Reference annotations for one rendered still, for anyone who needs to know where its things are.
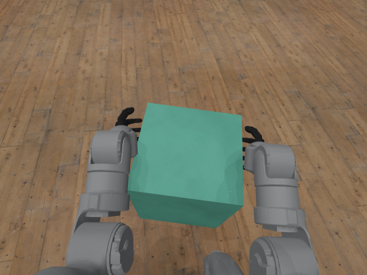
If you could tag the left robot hand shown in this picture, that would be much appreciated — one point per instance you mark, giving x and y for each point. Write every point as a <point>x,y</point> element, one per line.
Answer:
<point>123,121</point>

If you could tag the right robot thigh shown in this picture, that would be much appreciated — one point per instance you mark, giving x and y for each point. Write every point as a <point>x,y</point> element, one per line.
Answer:
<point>218,263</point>

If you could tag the carton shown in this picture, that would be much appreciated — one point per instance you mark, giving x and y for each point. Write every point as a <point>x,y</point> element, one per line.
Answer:
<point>189,166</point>

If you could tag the robot left upper arm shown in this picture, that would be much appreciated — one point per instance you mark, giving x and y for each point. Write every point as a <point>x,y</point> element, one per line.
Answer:
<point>97,248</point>

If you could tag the robot left forearm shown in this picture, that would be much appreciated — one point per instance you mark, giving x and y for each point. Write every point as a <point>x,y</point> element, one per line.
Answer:
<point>108,168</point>

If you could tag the right robot hand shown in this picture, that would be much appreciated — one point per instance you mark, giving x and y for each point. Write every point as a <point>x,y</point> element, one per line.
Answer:
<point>255,133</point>

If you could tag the robot right forearm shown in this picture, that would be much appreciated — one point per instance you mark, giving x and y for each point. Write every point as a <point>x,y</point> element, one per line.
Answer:
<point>277,199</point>

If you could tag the robot right upper arm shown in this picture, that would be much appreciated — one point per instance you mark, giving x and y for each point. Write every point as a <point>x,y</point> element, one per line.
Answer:
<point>281,256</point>

